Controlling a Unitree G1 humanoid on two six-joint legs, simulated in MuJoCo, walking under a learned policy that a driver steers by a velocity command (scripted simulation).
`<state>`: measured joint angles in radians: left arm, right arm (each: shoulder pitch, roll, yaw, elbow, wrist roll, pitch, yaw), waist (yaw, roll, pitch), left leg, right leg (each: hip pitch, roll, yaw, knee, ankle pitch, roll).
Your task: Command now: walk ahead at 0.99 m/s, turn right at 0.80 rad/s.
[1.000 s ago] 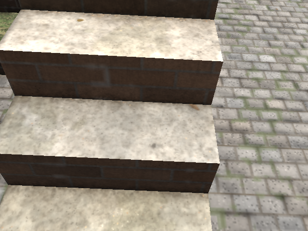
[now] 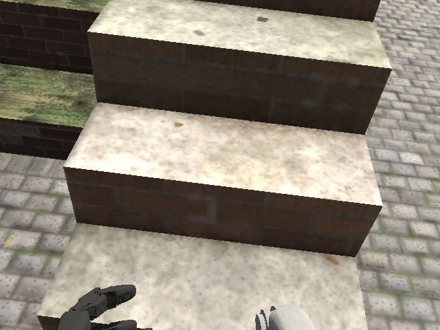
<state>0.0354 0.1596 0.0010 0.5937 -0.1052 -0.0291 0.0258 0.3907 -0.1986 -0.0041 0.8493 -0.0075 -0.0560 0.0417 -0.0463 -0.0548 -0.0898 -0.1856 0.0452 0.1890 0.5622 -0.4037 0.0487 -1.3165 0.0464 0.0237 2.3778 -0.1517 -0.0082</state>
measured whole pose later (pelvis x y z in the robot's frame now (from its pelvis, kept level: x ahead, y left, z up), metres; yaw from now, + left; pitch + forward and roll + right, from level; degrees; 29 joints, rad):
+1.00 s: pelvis +0.58 -0.16 +0.41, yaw +10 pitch +2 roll -2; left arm -0.15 0.06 -0.12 0.33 -0.08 -0.15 0.01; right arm 0.35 -0.27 -0.09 0.92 0.12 0.04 -0.01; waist -0.02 0.05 0.04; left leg -0.11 -0.13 -0.25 0.46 -0.25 0.12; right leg -1.15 -0.04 -0.07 1.64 -0.44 -0.11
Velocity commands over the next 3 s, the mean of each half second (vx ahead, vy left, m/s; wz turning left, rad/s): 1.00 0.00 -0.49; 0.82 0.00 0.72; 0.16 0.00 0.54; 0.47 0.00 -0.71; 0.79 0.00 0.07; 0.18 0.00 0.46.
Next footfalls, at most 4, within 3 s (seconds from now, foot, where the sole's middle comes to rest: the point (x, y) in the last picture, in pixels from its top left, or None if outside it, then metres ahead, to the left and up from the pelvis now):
0.22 right None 0.24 -0.13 -0.57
0.68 left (249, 289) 0.51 -0.09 -0.38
1.00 right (326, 160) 0.74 -0.27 -0.18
1.44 left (186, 153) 0.75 0.06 -0.18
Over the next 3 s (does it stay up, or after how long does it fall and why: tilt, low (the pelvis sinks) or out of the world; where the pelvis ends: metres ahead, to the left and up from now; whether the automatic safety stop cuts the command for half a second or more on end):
stays up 1.05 -0.31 0.77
